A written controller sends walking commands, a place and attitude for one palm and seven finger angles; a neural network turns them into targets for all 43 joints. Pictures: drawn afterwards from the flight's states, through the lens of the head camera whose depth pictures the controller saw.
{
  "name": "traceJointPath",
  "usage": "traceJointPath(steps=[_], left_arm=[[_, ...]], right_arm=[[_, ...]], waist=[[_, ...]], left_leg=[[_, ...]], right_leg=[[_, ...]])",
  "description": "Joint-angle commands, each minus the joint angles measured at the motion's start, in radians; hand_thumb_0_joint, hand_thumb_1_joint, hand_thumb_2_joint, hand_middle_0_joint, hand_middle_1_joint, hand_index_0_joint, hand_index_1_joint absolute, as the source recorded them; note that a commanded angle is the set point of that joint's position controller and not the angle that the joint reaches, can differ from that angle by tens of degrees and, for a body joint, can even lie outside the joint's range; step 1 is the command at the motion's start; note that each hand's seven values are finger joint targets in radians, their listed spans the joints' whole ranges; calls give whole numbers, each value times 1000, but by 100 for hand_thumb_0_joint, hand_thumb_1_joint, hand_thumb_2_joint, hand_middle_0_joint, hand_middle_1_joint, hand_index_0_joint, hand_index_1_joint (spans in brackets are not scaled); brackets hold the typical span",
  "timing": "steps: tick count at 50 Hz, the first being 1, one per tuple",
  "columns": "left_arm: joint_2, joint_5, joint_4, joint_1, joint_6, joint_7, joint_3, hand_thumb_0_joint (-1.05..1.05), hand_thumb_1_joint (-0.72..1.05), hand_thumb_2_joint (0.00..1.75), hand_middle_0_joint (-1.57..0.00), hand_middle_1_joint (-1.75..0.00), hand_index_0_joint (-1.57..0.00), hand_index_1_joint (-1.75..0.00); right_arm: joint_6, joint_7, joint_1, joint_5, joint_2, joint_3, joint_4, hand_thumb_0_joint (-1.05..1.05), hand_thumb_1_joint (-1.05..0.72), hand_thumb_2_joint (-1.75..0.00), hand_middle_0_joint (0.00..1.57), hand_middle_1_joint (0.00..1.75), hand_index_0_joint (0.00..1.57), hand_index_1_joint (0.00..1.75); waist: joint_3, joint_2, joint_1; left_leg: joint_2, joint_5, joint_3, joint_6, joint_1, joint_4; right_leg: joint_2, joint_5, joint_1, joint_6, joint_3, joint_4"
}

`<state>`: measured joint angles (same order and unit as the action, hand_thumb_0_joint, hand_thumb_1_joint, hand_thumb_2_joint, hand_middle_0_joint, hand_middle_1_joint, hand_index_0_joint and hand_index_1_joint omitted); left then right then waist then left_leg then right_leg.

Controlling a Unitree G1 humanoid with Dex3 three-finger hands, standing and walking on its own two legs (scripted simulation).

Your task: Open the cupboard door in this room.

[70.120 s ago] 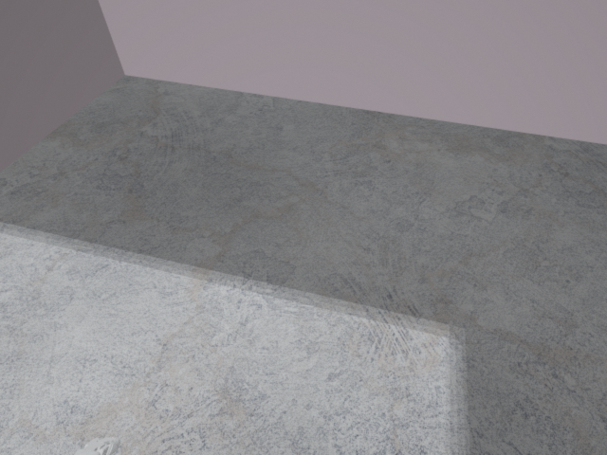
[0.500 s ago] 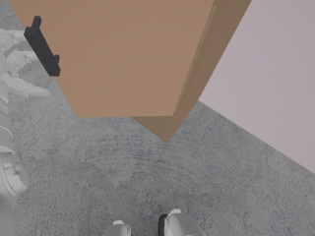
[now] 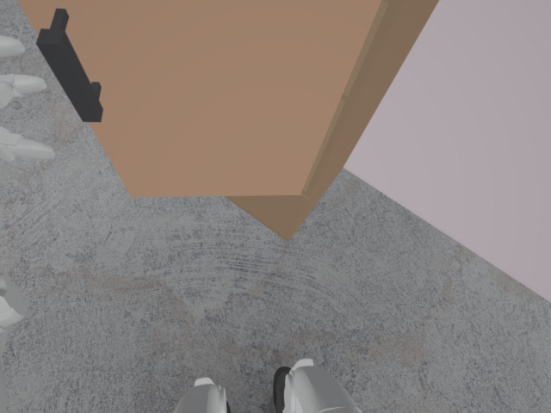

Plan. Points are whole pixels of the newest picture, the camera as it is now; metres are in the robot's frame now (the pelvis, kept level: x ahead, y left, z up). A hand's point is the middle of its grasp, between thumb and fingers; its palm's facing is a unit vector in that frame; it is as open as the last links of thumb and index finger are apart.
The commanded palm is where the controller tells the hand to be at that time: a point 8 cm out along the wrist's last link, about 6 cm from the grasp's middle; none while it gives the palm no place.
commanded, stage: move the hooked fingers beside the handle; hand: left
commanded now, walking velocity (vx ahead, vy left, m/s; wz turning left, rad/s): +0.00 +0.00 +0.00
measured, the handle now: (77, 69) +0.56 +0.23 +0.09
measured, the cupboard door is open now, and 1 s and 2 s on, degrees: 40 40 40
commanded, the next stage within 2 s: slide the fingers in behind the handle in 1.04 s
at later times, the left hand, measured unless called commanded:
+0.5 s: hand (16, 103) +0.50 +0.29 +0.10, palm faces +0.01 -1.00 -0.02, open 14.0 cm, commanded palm +0.47 +0.32 +0.09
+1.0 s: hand (21, 102) +0.50 +0.28 +0.10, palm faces +0.01 -1.00 -0.02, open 14.0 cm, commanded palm +0.49 +0.32 +0.09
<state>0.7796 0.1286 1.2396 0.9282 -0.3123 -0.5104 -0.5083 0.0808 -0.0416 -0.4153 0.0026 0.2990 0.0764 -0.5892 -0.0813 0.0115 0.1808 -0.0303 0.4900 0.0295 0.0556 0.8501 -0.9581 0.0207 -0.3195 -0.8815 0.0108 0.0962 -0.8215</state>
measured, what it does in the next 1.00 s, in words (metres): stands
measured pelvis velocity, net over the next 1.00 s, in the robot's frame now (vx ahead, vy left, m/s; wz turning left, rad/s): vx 0.00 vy -0.01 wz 0.00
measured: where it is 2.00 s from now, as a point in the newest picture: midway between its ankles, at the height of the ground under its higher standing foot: outside the picture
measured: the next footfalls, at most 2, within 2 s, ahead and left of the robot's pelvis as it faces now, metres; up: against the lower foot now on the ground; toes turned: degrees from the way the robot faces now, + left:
none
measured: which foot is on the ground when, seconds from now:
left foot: down 0.00-1.00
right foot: down 0.00-1.00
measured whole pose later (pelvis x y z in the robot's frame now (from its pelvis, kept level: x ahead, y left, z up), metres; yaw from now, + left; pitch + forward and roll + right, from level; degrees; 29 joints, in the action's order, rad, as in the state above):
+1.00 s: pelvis +0.00 -0.01 +0.00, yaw +0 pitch +22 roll -4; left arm 0.82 0.12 1.27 0.98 -0.30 -0.52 -0.50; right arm 0.07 -0.05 -0.39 0.00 0.31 0.08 -0.58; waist -0.07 0.01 0.19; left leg -0.04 0.49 0.02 0.04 0.88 -0.98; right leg 0.03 -0.32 -0.91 0.02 0.11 -0.84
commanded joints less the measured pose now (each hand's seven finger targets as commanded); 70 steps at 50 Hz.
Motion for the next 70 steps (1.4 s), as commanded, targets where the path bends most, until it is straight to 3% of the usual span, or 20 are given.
traceJointPath(steps=[1,4,9,11,15,19,21,23,28,30,32,34,36,38,40,49,56,60,62,70], left_arm=[[296,24,-247,405,-71,-5,-29,0,-50,30,-30,-120,-30,-120],[325,29,-194,387,-59,-3,-55,0,-50,30,-30,-120,-30,-120],[341,16,-238,378,-64,-1,-61,0,-50,30,-30,-120,-30,-120],[353,23,-235,382,-64,-5,-75,0,-50,30,-30,-120,-30,-120],[347,31,-255,342,-60,-19,-79,0,-50,30,-30,-120,-30,-120],[313,44,-265,326,-52,-16,-64,0,-50,30,-30,-120,-30,-120],[293,45,-317,315,-57,-12,-54,0,-50,30,-30,-120,-30,-120],[272,53,-347,286,-60,-8,-53,0,-50,30,-30,-120,-30,-120],[246,61,-300,243,-43,2,-48,0,-50,30,-30,-120,-30,-120],[289,52,-325,256,-54,12,-76,0,-50,30,-30,-120,-30,-120],[241,49,-276,276,-53,13,-31,0,-50,30,-30,-120,-30,-120],[247,48,-255,326,-64,13,-25,0,-50,30,-30,-120,-30,-120],[287,33,-245,375,-71,13,-34,0,-50,30,-30,-120,-30,-120],[315,25,-219,400,-73,10,-40,0,-50,30,-30,-120,-30,-120],[320,24,-217,436,-80,3,-33,0,-50,30,-30,-120,-30,-120],[325,16,-168,445,-44,-18,-19,0,-50,30,-30,-120,-30,-120],[431,-8,-193,437,-45,1,-87,0,-50,30,-30,-120,-30,-120],[401,6,-248,410,-52,1,-88,0,-50,30,-30,-120,-30,-120],[333,21,-236,362,-41,-5,-56,0,-50,30,-30,-120,-30,-120],[275,32,-315,350,-49,35,-45,0,-50,30,-30,-120,-30,-120]], right_arm=[[-7,-12,-194,2,203,-79,35,0,-90,-90,20,30,20,30],[-6,-13,-193,2,209,-76,38,0,-90,-90,20,30,20,30],[-3,-10,-194,4,206,-77,52,0,-90,-90,20,30,20,30],[-2,-7,-201,5,208,-81,43,0,-90,-90,20,30,20,30],[2,-4,-195,3,206,-83,50,0,-90,-90,20,30,20,30],[8,0,-193,0,203,-83,54,0,-90,-90,20,30,20,30],[9,4,-189,0,198,-88,55,0,-90,-90,20,30,20,30],[11,8,-186,1,196,-91,56,0,-90,-90,20,30,20,30],[9,10,-168,-6,191,-90,61,0,-90,-90,20,30,20,30],[6,9,-165,-3,193,-92,63,0,-90,-90,20,30,20,30],[6,7,-155,-6,188,-86,58,0,-90,-90,20,30,20,30],[2,-3,-149,-7,191,-79,61,0,-90,-90,20,30,20,30],[-4,-9,-153,-6,195,-77,50,0,-90,-90,20,30,20,30],[-12,-16,-151,-7,197,-73,47,0,-90,-90,20,30,20,30],[-17,-20,-152,-5,197,-68,44,0,-90,-90,20,30,20,30],[-21,-25,-179,-5,201,-61,46,0,-90,-90,20,30,20,30],[-13,-18,-197,-1,207,-62,43,0,-90,-90,20,30,20,30],[-6,-11,-212,2,207,-72,44,0,-90,-90,20,30,20,30],[-2,-4,-211,1,203,-74,45,0,-90,-90,20,30,20,30],[10,7,-211,5,196,-87,41,0,-90,-90,20,30,20,30]], waist=[[-498,253,-7],[-444,175,-1],[-491,240,-14],[-509,206,-7],[-514,245,-24],[-486,209,-19],[-521,262,-29],[-529,255,-37],[-459,172,-34],[-480,212,-49],[-401,163,-22],[-369,141,-9],[-413,178,-6],[-406,143,2],[-440,188,6],[-460,182,18],[-501,217,-4],[-558,246,-11],[-525,223,-5],[-511,245,-11]], left_leg=[[-19,-676,-124,-91,-398,102],[-12,-598,-115,-72,-306,103],[-11,-634,-108,-76,-334,98],[-16,-650,-109,-73,-328,88],[-17,-693,-109,-80,-357,92],[-14,-691,-105,-70,-342,96],[-17,-742,-107,-81,-406,98],[-23,-787,-114,-88,-441,99],[-9,-676,-91,-61,-339,116],[-9,-702,-96,-71,-358,116],[-6,-605,-84,-58,-303,117],[1,-520,-81,-45,-254,124],[3,-491,-83,-47,-256,117],[3,-434,-82,-40,-215,112],[3,-441,-84,-44,-230,104],[0,-460,-90,-37,-214,86],[-4,-480,-88,-41,-207,83],[-12,-583,-101,-55,-298,88],[-15,-603,-96,-55,-306,88],[-20,-700,-106,-71,-383,99]], right_leg=[[42,278,186,20,-36,21],[45,275,220,21,-41,26],[45,295,230,25,-44,17],[46,324,249,18,-46,17],[46,334,248,21,-43,17],[49,347,259,21,-44,24],[47,352,247,18,-42,29],[50,356,245,20,-36,32],[44,373,304,14,-48,42],[43,375,306,20,-49,35],[43,341,286,14,-51,44],[40,317,292,18,-59,45],[36,294,289,17,-67,39],[34,264,298,15,-73,40],[33,262,287,17,-74,31],[37,262,252,17,-68,21],[39,282,285,17,-70,15],[44,317,271,18,-56,13],[47,324,256,14,-52,23],[50,339,232,17,-43,31]])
